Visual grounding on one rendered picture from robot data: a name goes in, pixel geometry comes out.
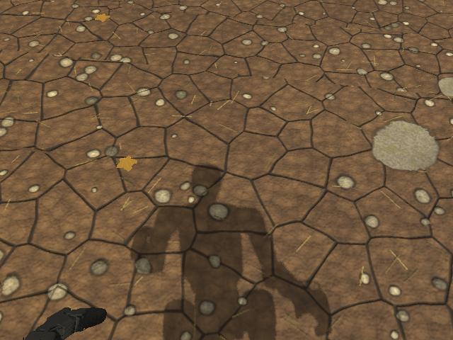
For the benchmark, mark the robot left hand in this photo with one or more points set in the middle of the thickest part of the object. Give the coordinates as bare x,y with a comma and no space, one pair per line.
65,322

